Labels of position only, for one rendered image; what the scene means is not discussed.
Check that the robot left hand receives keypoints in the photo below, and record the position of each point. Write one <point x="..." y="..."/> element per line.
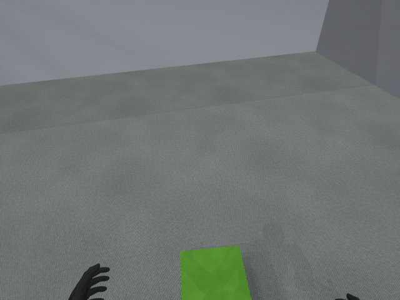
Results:
<point x="83" y="289"/>

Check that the carton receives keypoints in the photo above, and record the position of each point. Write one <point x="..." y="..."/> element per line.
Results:
<point x="213" y="274"/>

